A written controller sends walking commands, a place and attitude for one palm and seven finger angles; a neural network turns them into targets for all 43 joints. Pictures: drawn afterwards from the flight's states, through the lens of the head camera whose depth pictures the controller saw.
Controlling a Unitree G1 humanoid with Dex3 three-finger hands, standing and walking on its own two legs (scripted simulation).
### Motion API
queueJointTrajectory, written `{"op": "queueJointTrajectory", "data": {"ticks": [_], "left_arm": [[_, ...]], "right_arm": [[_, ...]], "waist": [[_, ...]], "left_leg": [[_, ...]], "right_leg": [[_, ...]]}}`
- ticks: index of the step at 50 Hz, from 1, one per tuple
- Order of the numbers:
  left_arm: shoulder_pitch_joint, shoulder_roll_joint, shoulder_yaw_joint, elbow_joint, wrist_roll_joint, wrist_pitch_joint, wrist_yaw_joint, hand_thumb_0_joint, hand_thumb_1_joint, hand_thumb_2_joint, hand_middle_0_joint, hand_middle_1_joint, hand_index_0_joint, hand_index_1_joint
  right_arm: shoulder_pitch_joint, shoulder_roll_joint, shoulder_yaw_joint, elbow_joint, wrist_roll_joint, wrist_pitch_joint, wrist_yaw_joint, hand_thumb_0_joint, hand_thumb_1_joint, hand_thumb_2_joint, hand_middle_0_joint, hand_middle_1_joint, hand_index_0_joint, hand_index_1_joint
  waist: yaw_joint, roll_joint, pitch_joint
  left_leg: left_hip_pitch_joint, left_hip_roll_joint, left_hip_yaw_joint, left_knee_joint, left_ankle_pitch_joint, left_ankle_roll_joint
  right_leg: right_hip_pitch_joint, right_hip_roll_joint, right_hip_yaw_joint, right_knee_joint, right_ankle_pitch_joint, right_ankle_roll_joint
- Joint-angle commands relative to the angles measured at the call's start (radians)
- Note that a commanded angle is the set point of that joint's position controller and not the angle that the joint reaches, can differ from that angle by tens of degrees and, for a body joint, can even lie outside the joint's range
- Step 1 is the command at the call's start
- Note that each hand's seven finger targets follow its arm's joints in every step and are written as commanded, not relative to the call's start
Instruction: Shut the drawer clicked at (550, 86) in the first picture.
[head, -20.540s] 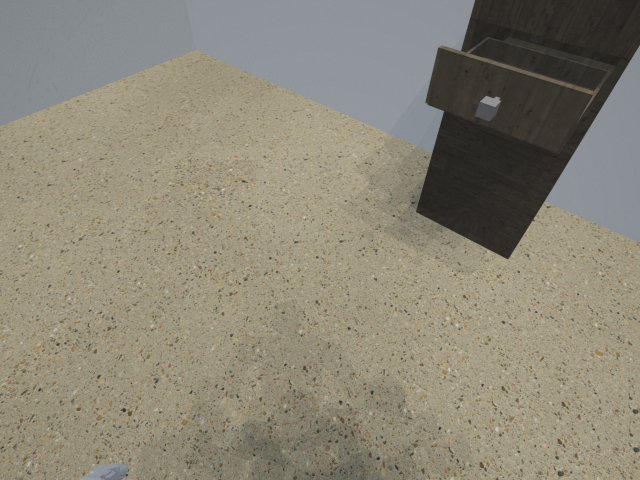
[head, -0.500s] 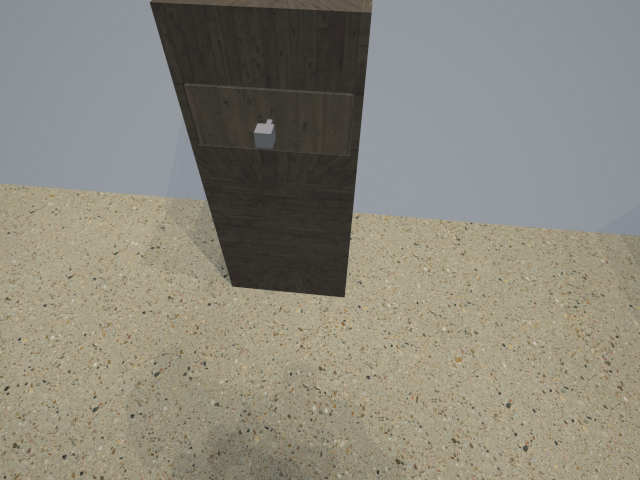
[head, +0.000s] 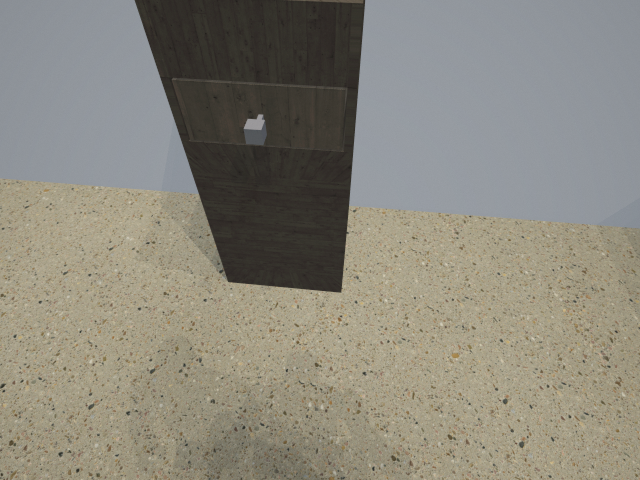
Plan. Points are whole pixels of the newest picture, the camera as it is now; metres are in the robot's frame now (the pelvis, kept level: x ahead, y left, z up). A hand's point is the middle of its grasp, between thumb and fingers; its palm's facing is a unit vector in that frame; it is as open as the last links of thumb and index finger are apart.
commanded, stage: look to check the result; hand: left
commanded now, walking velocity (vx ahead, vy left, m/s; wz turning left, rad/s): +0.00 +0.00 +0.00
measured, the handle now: (257, 126) +0.83 +0.19 -0.04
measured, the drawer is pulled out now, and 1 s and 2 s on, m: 0.00 0.00 0.00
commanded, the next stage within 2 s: stand and wait in 0.18 s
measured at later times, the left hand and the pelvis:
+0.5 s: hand out of the picture +0.05 +0.20 -0.17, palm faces +0.00 -0.97 -0.26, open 7.3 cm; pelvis +0.01 -0.01 +0.00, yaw -1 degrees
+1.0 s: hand out of the picture +0.05 +0.20 -0.17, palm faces -0.01 -0.96 -0.27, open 7.3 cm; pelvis +0.01 -0.01 +0.00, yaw -1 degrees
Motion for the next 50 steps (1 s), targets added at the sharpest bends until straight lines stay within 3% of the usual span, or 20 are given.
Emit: {"op": "queueJointTrajectory", "data": {"ticks": [1, 18, 50], "left_arm": [[0.007, 0.158, 0.022, -0.043, 0.001, -0.017, 0.009, 0.000, 0.900, 0.900, -0.200, -0.300, -0.200, -0.300], [0.019, 0.163, 0.026, -0.048, 0.003, -0.021, 0.013, 0.000, 0.900, 0.900, -0.200, -0.300, -0.200, -0.300], [0.022, 0.156, 0.024, -0.048, 0.001, -0.021, 0.011, 0.000, 0.900, 0.900, -0.200, -0.300, -0.200, -0.300]], "right_arm": [[0.016, -0.141, -0.019, -0.035, 0.000, -0.016, -0.006, 0.000, -0.900, -0.900, 0.200, 0.300, 0.200, 0.300], [0.008, -0.142, -0.020, -0.039, 0.000, -0.017, -0.009, 0.000, -0.900, -0.900, 0.200, 0.300, 0.200, 0.300], [0.026, -0.138, -0.016, -0.030, 0.000, -0.021, -0.011, 0.000, -0.900, -0.900, 0.200, 0.300, 0.200, 0.300]], "waist": [[-0.002, -0.018, -0.055], [0.001, -0.018, -0.060], [0.001, -0.011, -0.056]], "left_leg": [[0.085, 0.094, -0.074, -0.026, 0.125, 0.033], [0.093, 0.094, -0.064, -0.020, 0.154, 0.030], [0.107, 0.100, -0.061, -0.037, 0.162, 0.031]], "right_leg": [[-0.068, -0.147, 0.103, -0.083, 0.173, -0.005], [-0.047, -0.148, 0.110, -0.084, 0.259, 0.006], [-0.045, -0.144, 0.109, -0.085, 0.239, -0.002]]}}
